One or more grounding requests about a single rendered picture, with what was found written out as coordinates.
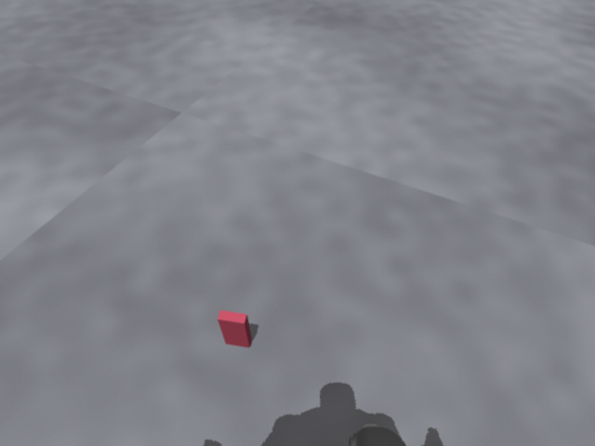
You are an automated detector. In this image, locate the carton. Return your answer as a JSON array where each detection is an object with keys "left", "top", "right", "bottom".
[{"left": 218, "top": 310, "right": 252, "bottom": 348}]

